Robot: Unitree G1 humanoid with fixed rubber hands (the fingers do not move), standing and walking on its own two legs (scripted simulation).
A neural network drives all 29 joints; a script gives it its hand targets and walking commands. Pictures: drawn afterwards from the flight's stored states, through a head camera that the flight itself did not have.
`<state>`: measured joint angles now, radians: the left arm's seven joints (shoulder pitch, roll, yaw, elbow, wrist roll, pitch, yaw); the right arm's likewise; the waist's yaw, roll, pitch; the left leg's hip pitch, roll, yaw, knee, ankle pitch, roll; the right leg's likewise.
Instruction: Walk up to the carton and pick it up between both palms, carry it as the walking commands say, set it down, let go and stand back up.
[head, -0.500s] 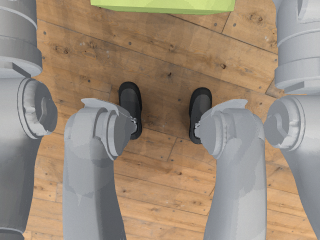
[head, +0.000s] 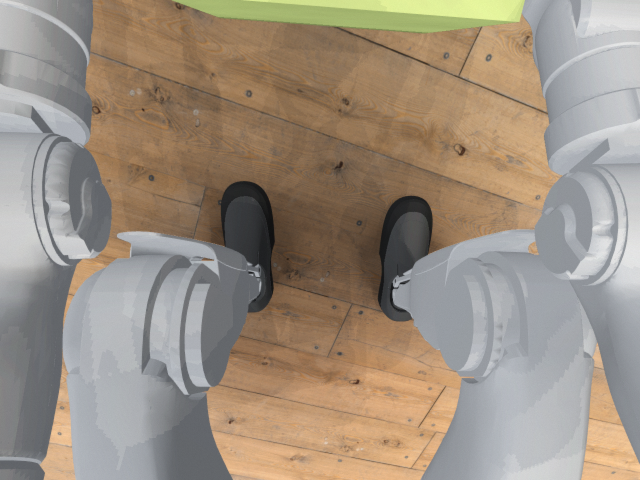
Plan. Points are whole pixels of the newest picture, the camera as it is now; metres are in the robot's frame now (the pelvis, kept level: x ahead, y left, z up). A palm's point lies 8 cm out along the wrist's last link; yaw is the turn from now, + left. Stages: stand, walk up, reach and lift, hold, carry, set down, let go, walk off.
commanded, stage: reach and lift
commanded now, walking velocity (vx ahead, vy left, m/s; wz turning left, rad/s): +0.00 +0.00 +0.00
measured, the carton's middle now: out of the picture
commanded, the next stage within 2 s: none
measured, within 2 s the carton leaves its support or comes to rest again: leaves its support in 1.70 s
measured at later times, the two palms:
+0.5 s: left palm out of the picture +0.56 +0.21 -0.20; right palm out of the picture +0.56 -0.17 -0.20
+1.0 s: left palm out of the picture +0.58 +0.18 -0.19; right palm out of the picture +0.57 -0.16 -0.20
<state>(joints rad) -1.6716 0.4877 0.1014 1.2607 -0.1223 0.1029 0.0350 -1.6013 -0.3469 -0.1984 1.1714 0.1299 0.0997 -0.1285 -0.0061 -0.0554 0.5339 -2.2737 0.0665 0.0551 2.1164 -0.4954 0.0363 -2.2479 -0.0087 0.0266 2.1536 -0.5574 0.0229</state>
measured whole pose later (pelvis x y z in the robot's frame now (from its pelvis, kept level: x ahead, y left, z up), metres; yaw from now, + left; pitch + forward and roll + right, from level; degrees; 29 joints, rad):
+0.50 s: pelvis +0.00 +0.00 -0.01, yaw +0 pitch +34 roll +1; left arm -1.66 0.49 0.05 1.26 -0.19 0.10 0.06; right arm -1.61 -0.37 -0.14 1.20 0.19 0.08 -0.13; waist -0.01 -0.06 0.51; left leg -2.25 0.06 0.05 2.16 -0.51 0.04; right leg -2.23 -0.01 0.03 2.20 -0.57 0.02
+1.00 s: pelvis +0.00 +0.00 -0.01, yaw +0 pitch +34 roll +1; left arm -1.69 0.44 -0.02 1.23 -0.22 0.09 0.07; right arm -1.62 -0.36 -0.07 1.18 0.22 0.08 -0.15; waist -0.01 -0.06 0.52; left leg -2.25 0.05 0.04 2.16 -0.51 0.04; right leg -2.22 -0.01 0.02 2.20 -0.58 0.01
